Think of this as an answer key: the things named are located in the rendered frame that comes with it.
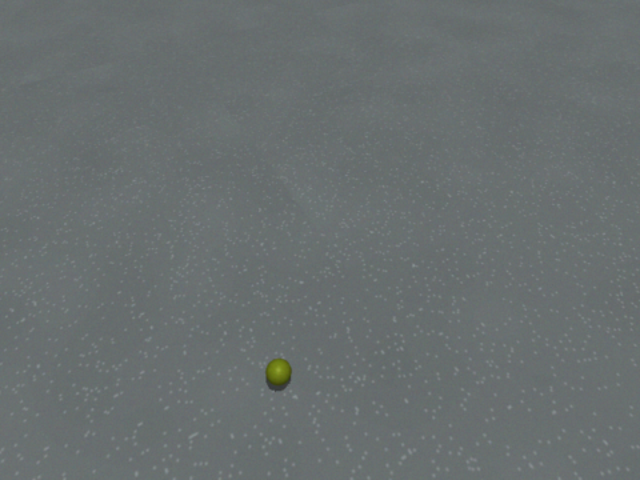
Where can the ball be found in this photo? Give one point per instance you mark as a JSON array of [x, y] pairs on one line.
[[278, 371]]

